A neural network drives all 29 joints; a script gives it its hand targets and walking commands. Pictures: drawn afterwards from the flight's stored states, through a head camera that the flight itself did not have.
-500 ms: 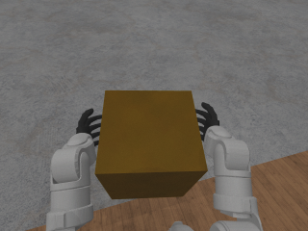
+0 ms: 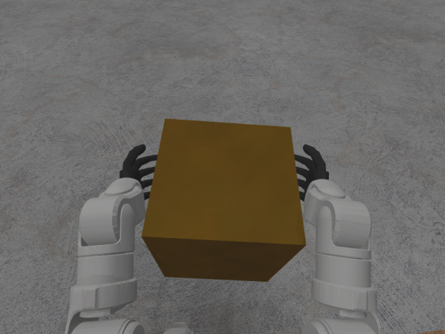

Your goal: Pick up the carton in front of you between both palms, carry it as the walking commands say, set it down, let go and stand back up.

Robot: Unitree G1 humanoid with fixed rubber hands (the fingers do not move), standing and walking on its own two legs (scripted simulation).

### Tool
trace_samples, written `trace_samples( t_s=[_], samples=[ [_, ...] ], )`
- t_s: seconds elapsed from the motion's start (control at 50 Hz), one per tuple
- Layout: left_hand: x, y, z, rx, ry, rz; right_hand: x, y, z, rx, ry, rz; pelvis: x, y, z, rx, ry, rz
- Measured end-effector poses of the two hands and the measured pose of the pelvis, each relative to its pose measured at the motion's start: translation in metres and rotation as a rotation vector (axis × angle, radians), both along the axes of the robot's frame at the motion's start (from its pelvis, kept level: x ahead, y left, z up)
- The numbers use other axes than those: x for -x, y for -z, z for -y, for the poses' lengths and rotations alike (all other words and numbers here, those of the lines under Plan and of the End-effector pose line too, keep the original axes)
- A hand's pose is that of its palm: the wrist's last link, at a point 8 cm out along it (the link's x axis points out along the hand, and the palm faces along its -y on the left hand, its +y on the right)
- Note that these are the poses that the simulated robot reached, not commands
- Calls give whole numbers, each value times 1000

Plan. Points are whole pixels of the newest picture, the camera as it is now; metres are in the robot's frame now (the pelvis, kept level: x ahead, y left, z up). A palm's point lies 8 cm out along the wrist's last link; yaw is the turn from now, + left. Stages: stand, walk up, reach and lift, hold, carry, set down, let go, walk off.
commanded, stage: carry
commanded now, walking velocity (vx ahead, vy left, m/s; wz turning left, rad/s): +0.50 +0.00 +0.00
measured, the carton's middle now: (221, 209) +0.35 +0.02 +0.04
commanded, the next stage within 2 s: none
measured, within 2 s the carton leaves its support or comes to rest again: neither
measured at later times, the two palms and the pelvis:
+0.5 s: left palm (179, 109) +0.64 +0.14 +0.05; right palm (300, 112) +0.63 -0.16 +0.05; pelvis +0.29 +0.01 -0.04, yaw +0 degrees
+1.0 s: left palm (199, 41) +0.91 +0.12 +0.09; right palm (297, 44) +0.92 -0.18 +0.08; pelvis +0.58 -0.03 -0.03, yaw +0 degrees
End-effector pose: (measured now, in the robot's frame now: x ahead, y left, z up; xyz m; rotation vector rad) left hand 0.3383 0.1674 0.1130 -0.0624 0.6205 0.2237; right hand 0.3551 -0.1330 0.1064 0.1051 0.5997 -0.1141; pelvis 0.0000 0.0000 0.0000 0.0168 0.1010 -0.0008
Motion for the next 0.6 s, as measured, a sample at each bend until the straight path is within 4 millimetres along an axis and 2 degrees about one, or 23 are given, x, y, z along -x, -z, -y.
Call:
trace_samples(
  t_s=[0.08, 0.14, 0.18, 0.24, 0.3, 0.36, 0.46, 0.54, 0.6],
  samples=[
    [-64, 6, -10, -10, 19, 35, -61, 5, -10, 18, -2, 38, -64, 24, -11, 20, 9, 10],
    [-113, 28, -15, -3, 46, 35, -102, 23, -14, 45, 12, 37, -110, 50, -18, 13, 13, 14],
    [-138, 47, -12, 3, 69, -12, -120, 41, -11, 60, 29, -8, -128, 57, -22, 6, 4, 6],
    [-164, 72, -2, 26, 93, -94, -135, 65, -1, 49, 77, -94, -153, 55, -28, 13, 4, 9],
    [-190, 84, 8, 58, 99, -126, -154, 75, 7, 29, 108, -125, -179, 50, -30, 20, 8, 5],
    [-219, 85, 15, 62, 103, -102, -183, 73, 14, 16, 125, -101, -207, 47, -28, 26, 9, 5],
    [-273, 73, 22, 52, 100, -50, -243, 60, 21, 6, 113, -51, -265, 43, -17, 31, 6, 2],
    [-324, 61, 30, 36, 90, -8, -300, 49, 29, 14, 86, -9, -321, 46, -2, 24, 0, -1],
    [-367, 54, 39, 18, 80, 28, -349, 44, 39, 25, 57, 27, -366, 57, 13, 10, -11, 6]
  ],
)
